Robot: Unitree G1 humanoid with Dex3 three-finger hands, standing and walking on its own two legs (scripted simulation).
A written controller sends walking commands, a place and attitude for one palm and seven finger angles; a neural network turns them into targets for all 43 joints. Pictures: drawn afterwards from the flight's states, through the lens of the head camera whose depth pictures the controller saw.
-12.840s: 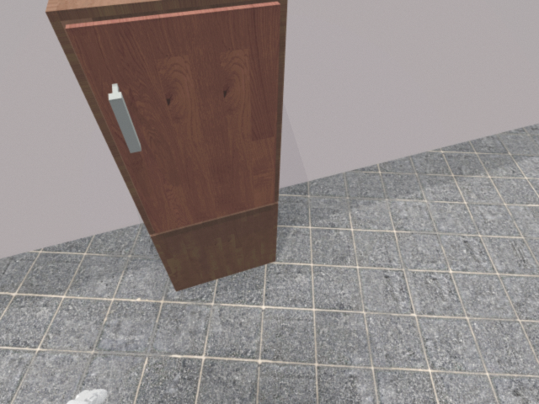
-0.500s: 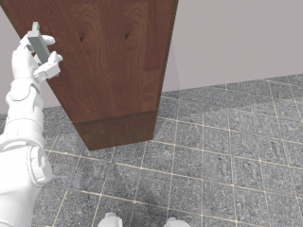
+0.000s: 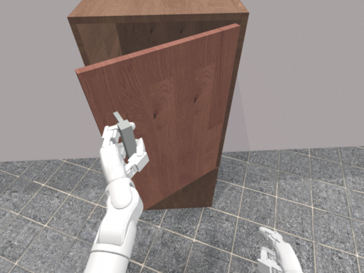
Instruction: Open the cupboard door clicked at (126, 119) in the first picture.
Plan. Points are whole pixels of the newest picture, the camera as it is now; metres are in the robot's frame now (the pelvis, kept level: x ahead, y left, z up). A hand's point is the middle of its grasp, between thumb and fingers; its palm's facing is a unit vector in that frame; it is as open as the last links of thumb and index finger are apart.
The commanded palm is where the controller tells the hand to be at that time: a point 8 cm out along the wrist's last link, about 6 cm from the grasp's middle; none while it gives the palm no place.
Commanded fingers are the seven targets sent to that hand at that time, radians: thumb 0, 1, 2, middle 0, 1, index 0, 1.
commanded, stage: pull the door open along its arc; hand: left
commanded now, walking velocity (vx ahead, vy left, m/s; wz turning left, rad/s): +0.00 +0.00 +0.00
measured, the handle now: (126, 139) +0.38 +0.15 +0.11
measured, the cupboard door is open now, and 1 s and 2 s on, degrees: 31 42 44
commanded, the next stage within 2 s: open thumb and fingers to let go in 0.20 s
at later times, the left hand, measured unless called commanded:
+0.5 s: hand (165, 171) +0.30 +0.05 +0.11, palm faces +0.45 -0.89 -0.03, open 6.7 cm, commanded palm +0.25 +0.09 +0.10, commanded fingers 0.00 0.13 0.57 -0.34 -1.27 -0.34 -1.27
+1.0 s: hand (164, 170) +0.30 +0.05 +0.11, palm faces +0.42 -0.91 -0.01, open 14.5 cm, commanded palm +0.25 +0.09 +0.10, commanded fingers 0.00 -0.50 0.30 -0.18 -0.50 -0.18 -0.50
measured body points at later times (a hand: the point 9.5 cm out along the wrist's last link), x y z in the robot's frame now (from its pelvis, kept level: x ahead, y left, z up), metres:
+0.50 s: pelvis +0.00 -0.04 +0.00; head -0.01 -0.07 +0.45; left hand +0.27 +0.10 +0.11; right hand +0.19 -0.25 -0.10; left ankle +0.02 +0.13 -0.71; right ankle -0.06 -0.12 -0.71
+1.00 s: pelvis -0.02 -0.03 +0.00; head -0.03 -0.04 +0.45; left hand +0.27 +0.10 +0.11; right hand +0.17 -0.23 -0.10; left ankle +0.02 +0.13 -0.71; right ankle -0.06 -0.12 -0.71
